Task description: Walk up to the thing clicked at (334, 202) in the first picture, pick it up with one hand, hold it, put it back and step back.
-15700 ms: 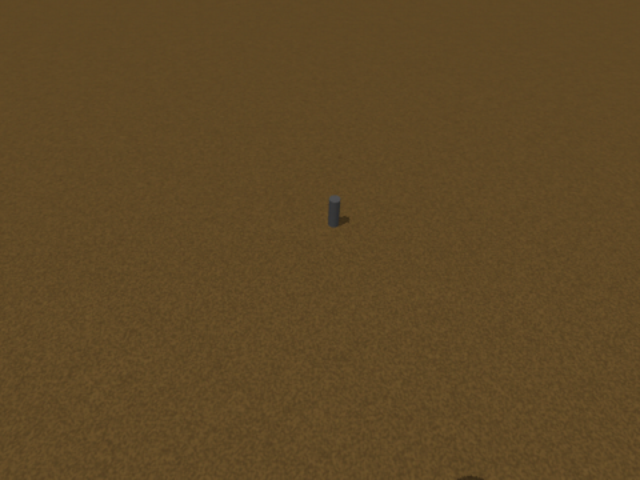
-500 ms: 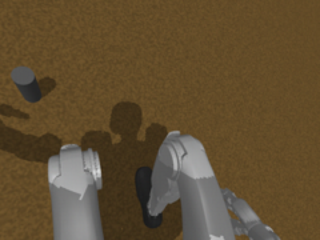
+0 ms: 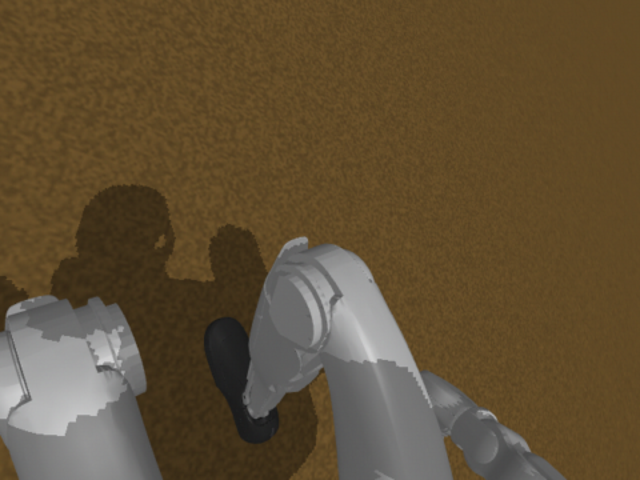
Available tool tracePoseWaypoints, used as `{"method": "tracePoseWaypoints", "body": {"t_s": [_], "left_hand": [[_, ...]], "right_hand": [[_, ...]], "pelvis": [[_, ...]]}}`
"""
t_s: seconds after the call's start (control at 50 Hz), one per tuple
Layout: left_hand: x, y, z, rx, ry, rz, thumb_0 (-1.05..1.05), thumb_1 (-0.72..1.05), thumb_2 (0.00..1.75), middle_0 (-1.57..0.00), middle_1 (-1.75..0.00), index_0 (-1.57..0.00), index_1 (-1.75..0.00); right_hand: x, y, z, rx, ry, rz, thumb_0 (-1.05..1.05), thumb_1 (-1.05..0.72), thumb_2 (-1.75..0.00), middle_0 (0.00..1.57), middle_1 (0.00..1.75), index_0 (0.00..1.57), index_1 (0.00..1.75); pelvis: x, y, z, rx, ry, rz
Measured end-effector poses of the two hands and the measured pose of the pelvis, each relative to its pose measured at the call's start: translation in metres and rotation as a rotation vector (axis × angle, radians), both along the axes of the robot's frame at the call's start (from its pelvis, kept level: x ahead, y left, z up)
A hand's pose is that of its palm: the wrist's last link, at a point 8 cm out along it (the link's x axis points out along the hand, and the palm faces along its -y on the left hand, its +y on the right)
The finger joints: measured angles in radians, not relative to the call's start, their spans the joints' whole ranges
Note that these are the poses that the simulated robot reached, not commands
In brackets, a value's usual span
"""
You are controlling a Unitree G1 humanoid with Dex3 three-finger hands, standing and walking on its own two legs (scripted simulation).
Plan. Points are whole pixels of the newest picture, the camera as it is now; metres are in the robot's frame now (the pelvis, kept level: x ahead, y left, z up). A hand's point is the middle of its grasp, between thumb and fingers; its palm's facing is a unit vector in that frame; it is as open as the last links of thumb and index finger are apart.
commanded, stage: close in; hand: left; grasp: from the side
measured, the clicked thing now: out of the picture +0.50 +0.30 -0.22
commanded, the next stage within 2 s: rest palm in 0.64 s
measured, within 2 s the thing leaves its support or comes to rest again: leaves its support in 1.94 s
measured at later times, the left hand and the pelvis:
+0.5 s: hand out of the picture +0.48 +0.28 -0.18, palm faces +0.34 -0.94 +0.02, open 17.4 cm; pelvis +0.00 +0.00 +0.00, yaw -1 degrees
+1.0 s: hand out of the picture +0.49 +0.28 -0.18, palm faces +0.37 -0.93 +0.02, open 16.1 cm; pelvis +0.00 +0.00 +0.00, yaw -2 degrees
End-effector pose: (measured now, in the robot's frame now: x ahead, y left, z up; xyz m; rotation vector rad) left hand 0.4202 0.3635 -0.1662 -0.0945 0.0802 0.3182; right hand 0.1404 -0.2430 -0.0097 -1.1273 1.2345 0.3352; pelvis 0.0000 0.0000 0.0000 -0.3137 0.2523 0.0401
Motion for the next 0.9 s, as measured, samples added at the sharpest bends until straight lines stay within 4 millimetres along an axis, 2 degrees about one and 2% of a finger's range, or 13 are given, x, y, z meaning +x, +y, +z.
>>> {"method": "tracePoseWaypoints", "body": {"t_s": [0.22,0.5,0.7,0.9], "left_hand": [[0.004,-0.011,-0.006,0.072,0.002,0.007,-0.02,-0.61,0.04,-0.05,-0.07,-0.05,-0.07],[0.017,-0.040,-0.015,0.068,-0.008,0.024,-0.02,-0.58,0.11,-0.07,-0.12,-0.07,-0.11],[0.019,-0.034,-0.016,0.083,-0.014,0.059,-0.02,-0.59,0.13,-0.07,-0.12,-0.07,-0.12],[0.024,-0.041,-0.016,0.067,-0.007,0.039,-0.02,-0.56,0.15,-0.10,-0.14,-0.09,-0.14]], "right_hand": [[-0.013,-0.004,0.001,-0.063,0.074,0.013,0.00,-0.94,-0.91,0.20,0.30,0.21,0.30],[-0.009,-0.001,-0.002,-0.073,0.101,0.015,0.00,-0.93,-0.91,0.20,0.30,0.21,0.30],[-0.011,-0.001,-0.004,-0.079,0.123,0.005,0.00,-0.93,-0.91,0.20,0.30,0.21,0.30],[-0.011,0.003,-0.002,-0.075,0.125,-0.008,0.00,-0.92,-0.91,0.20,0.30,0.21,0.30]], "pelvis": [[-0.003,0.003,-0.003,-0.018,-0.024,-0.007],[0.000,0.002,-0.002,-0.029,-0.022,-0.018],[0.000,0.003,-0.003,-0.031,-0.019,-0.020],[0.000,0.005,0.000,-0.040,-0.012,-0.020]]}}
